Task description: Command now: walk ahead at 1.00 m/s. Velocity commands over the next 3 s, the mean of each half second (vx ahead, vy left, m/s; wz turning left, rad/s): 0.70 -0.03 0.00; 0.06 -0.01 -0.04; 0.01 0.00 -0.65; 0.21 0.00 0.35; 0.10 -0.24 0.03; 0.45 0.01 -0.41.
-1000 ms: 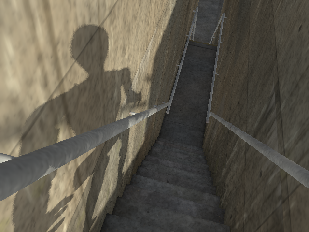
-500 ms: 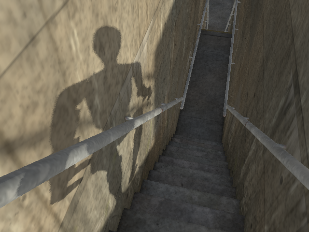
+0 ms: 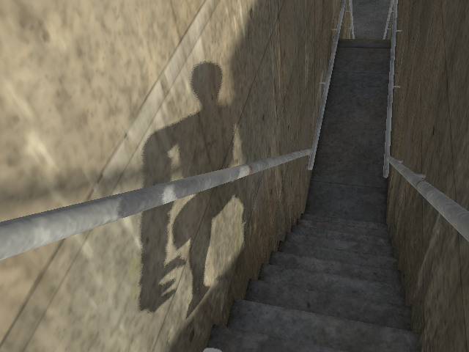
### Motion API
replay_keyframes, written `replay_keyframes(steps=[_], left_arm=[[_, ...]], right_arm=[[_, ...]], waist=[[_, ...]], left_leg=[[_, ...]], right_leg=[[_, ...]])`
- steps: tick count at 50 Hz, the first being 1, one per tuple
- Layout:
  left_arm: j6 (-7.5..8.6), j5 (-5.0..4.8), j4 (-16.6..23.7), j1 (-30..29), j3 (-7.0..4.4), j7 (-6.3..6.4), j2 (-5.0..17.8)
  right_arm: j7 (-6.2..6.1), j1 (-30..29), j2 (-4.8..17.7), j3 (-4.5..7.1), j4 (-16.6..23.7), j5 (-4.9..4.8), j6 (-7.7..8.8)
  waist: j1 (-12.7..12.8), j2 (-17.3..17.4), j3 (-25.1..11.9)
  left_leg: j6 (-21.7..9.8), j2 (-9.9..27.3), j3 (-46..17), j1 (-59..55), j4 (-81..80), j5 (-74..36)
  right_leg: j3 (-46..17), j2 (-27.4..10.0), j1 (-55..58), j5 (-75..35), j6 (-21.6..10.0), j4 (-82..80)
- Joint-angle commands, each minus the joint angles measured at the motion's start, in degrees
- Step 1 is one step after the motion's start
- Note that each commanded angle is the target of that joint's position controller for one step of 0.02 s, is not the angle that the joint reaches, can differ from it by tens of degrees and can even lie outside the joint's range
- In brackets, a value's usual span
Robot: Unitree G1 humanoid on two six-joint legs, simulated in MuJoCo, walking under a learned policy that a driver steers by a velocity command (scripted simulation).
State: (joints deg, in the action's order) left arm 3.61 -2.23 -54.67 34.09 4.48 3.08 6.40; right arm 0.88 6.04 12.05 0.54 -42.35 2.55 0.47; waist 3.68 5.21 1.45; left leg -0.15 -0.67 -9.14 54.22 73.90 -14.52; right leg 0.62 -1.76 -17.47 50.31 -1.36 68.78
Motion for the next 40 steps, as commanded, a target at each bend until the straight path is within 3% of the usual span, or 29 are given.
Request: replay_keyframes(steps=[1,5,6,8,9,11,13,16,17,18,19,20,22,23,24,25,26,27,28,30,31,32,33,34,35,36,37,39,40], left_arm=[[1.38,-0.85,3.48,-2.46,-1.88,1.58,9.8],[1.19,3.92,-0.39,-8.43,-5.54,1.49,12.0],[0.25,6.08,-0.06,-9.33,-5.77,1.67,12.47],[0.37,7.09,0.27,-19.18,-7.19,-0.96,13.24],[1.17,5.22,0.99,-32.23,-8.52,0.3,12.3],[1.4,5.94,3.74,-14.28,-8.04,2.47,5.69],[1.84,8.8,2.64,-18.87,-8.17,0.54,4.96],[3.18,3.59,-3.24,-6.78,-8.64,-1.85,6.8],[2.26,10.15,-0.61,-6.56,-1.75,-8.76,-3.94],[1.4,9.86,-0.71,2.47,-4.48,-10.57,1.23],[-0.2,2.49,-5.42,4.75,-6.84,-3.62,7.21],[-1.3,3.48,-5.91,5.93,-7.09,0.66,10.5],[-2.78,3.07,-12.07,21.17,-9.41,2.57,16.55],[-2.72,1.33,-10.32,17.6,-8.49,1.77,17.35],[-1.49,2.37,-6.02,0.81,-10.66,2.82,26.06],[0.18,1.92,-5.83,-5.28,-9.91,1.49,20.15],[3.02,4.02,4.15,-15.44,-2.57,-2.41,-0.57],[4.27,3.65,5.59,-22.83,-1.34,-2.26,-4.3],[2.96,2.53,-0.91,-21.71,-5.42,0.76,8.07],[4.29,0.83,-2.97,-24.2,-7.15,0.48,9.33],[7.48,9.3,8.38,-20.52,-6.99,-0.38,13.61],[5.88,1.08,-1.74,-22.83,-8.07,-1.32,12.28],[4.48,-1.33,2.02,-18.93,-7.48,-0.95,8.41],[2.76,-0.45,1.13,-20.5,-7.41,-0.33,9.11],[3.57,7.39,5.01,-27.74,-6.22,-5.85,16.62],[1.96,1.74,6.11,-17.4,-6.16,-6.45,4.82],[-0.74,0.34,5.54,-7.62,-6.97,-7.4,5.64],[-0.67,4.09,6.13,-8.39,-7.52,-7.15,13.89],[0.3,2.86,4.23,-5.94,-7.36,-6.9,13.82]], right_arm=[[1.85,-5.34,1.14,0.39,3.37,0.34,1.94],[-0.14,-1.61,0.96,1.58,0.37,-4.03,0.02],[-0.76,6.78,3.39,2.99,-3.8,-1.48,-0.22],[-1.95,40.17,9.68,6.05,-14.94,0.58,-0.54],[-1.74,48.24,10.18,5.8,-19.57,0.2,1.7],[-2.66,36.34,9.57,3.5,-20.05,-1.84,6.07],[-6.0,33.13,3.77,1.82,-20.89,-3.55,8.03],[-9.12,7.37,2.77,0.64,-14.93,-5.45,7.78],[-2.25,7.23,-3.5,-3.88,-7.12,9.62,9.48],[-1.25,0.71,4.79,-0.89,-3.26,9.81,9.06],[-7.66,-3.31,5.77,2.96,-12.4,-6.94,7.95],[-8.58,1.66,4.38,1.09,-12.66,-10.25,5.99],[-8.67,-9.91,4.5,1.9,-8.59,-3.44,6.05],[-8.2,-5.89,1.49,1.39,-5.87,-0.81,5.07],[-5.56,15.43,-1.89,-0.71,-2.94,-3.08,5.9],[-5.97,20.59,-0.61,-1.08,-8.62,-0.16,3.91],[3.38,5.76,1.94,-1.11,-1.88,9.9,3.71],[4.26,15.9,4.09,1.19,-7.47,9.55,2.91],[-2.4,21.15,0.28,0.69,-9.3,-1.24,4.22],[-4.77,33.73,-0.26,1.5,-15.14,-5.65,2.61],[2.95,18.25,0.52,-0.72,-5.77,8.8,2.32],[0.22,24.96,-4.19,0.19,-11.38,-1.98,0.86],[-1.59,21.08,4.86,1.41,-11.07,-4.02,0.72],[-2.04,26.85,6.0,2.27,-13.66,-4.13,0.3],[1.2,59.46,4.42,3.15,-17.27,10.27,-0.47],[3.36,55.76,6.77,1.62,-14.26,7.14,2.41],[5.07,42.88,12.39,1.94,-11.38,5.15,2.73],[4.76,18.83,4.79,0.16,-3.35,-1.42,5.97],[4.99,11.23,-3.32,-2.52,-2.65,-1.86,6.66]], waist=[[-0.57,-12.89,7.35],[-2.65,-20.24,4.62],[-5.37,-17.14,0.34],[-24.29,-2.59,-7.71],[-35.11,8.62,1.61],[-9.4,8.26,8.25],[-6.18,-2.97,6.34],[6.24,-1.01,-1.61],[4.76,6.85,0.36],[11.33,-2.76,-0.28],[16.48,-12.13,-8.43],[13.96,-8.34,-7.02],[21.99,-23.57,2.43],[14.31,-9.95,1.54],[-4.93,-21.08,-2.53],[-7.44,-18.06,-0.7],[0.65,4.7,-2.16],[-7.41,2.06,1.94],[-15.55,-8.34,3.32],[-19.12,-12.58,0.27],[-6.44,10.9,12.89],[-18.62,-0.66,-1.93],[-9.05,-1.57,1.06],[-12.99,-4.75,-1.98],[-31.72,19.18,-2.61],[-20.96,11.2,-10.36],[-8.37,12.86,-3.76],[1.0,-5.07,-2.76],[6.58,-11.48,1.4]], left_leg=[[-0.2,-0.66,10.6,-21.15,-28.04,-24.27],[-1.72,1.43,12.01,-33.65,-37.23,-15.8],[-3.56,0.62,13.67,-39.43,-36.72,-11.34],[-8.4,0.37,11.93,-76.66,-37.06,0.8],[-13.09,4.54,6.56,-77.19,-50.45,-6.75],[-4.83,8.38,-0.25,-76.37,-33.16,-45.5],[-5.33,6.58,0.65,-63.7,-34.9,-10.53],[-9.44,5.28,3.32,-17.71,-27.5,-3.46],[-2.69,-3.39,19.78,16.05,-24.94,33.32],[-0.42,-6.44,19.64,22.65,-18.77,37.83],[-3.69,-0.76,13.03,-2.67,-8.94,26.01],[-3.51,-0.87,12.1,-7.3,6.14,26.62],[-4.04,-9.45,14.82,0.77,57.41,65.66],[-5.41,-12.4,12.33,8.84,65.65,72.52],[-5.76,-3.51,4.41,22.37,37.57,61.08],[-5.51,1.95,1.68,14.34,24.72,57.93],[-3.78,6.91,-3.32,27.27,14.11,36.66],[-2.3,7.98,1.76,5.84,-12.45,12.36],[1.51,0.05,12.78,-36.17,-32.61,3.12],[1.53,0.64,10.24,-58.92,-22.81,-26.08],[0.58,8.23,12.3,-58.97,-33.31,-45.12],[1.12,-2.11,15.13,-48.78,-48.87,-31.44],[0.94,3.71,14.33,-55.06,-55.7,-27.64],[-1.6,8.43,7.87,-74.21,-41.2,-27.75],[-15.36,15.64,-3.99,-88.64,-30.73,-18.58],[-12.87,18.73,-8.91,-79.6,-35.28,-37.13],[-21.0,25.56,-26.03,-65.28,-38.65,-41.01],[-13.48,16.78,-11.55,-40.17,-34.86,-22.65],[-8.44,12.43,-6.48,-22.34,-35.34,-8.41]], right_leg=[[-9.86,-3.35,-16.18,-24.12,-6.82,-27.05],[-3.45,-2.65,-3.5,-54.36,-9.16,-10.17],[-2.69,-3.43,0.51,-65.64,-9.06,0.91],[-0.29,-0.65,-21.37,-66.75,-6.22,45.26],[3.51,8.4,-37.6,-17.96,-4.12,68.79],[-8.28,6.5,-55.23,-8.13,-8.49,46.45],[-11.09,5.96,-56.17,-25.33,-4.31,19.94],[-4.24,2.26,4.93,-74.53,1.4,-18.5],[-4.14,-5.73,28.47,-116.65,-1.19,-23.76],[2.45,3.97,43.81,-109.06,0.75,-11.13],[-1.33,5.96,34.99,-102.29,0.42,-24.09],[-3.73,2.8,35.22,-92.31,-0.22,-30.39],[-6.85,-4.56,37.37,-105.63,-11.92,-47.18],[-11.96,-9.11,38.8,-122.01,-11.57,-33.94],[-28.66,-18.26,44.58,-104.39,-19.14,-31.81],[-34.44,-19.76,27.51,-80.5,-23.34,-37.44],[-28.53,-17.18,23.33,-50.05,-15.33,-32.76],[-18.09,-9.68,-6.33,-37.05,-12.29,-25.49],[-5.29,-2.01,-23.6,-45.37,-11.0,-26.76],[-1.9,1.41,-41.69,-26.45,-9.25,-12.56],[7.4,7.14,-59.33,8.14,3.71,2.62],[4.25,4.18,-19.51,-17.04,-4.14,-6.39],[1.55,7.39,-24.78,-21.17,-2.03,-0.51],[-1.68,6.58,-43.89,-2.81,-2.76,13.87],[-12.08,5.59,-55.84,6.03,5.93,64.74],[-16.79,13.4,-55.72,-12.24,-0.75,51.08],[-18.7,12.34,-57.71,-21.47,-0.42,45.45],[-12.61,2.36,-53.8,-35.14,4.22,28.76],[-10.6,-0.84,-42.89,-45.3,4.67,17.16]])
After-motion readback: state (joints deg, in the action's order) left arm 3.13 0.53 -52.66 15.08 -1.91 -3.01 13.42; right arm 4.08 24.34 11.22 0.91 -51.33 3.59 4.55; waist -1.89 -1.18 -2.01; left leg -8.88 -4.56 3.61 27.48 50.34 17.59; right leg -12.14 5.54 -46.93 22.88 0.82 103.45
